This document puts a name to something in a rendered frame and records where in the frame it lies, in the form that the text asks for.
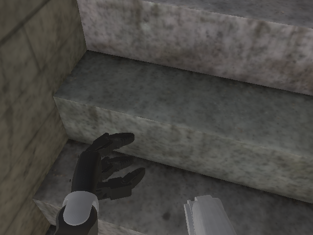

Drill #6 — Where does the left robot hand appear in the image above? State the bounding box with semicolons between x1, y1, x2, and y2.
69;132;146;201

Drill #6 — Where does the left robot forearm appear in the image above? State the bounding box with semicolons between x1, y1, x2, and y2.
54;191;99;235

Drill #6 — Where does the robot right thigh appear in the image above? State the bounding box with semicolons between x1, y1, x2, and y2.
184;195;237;235

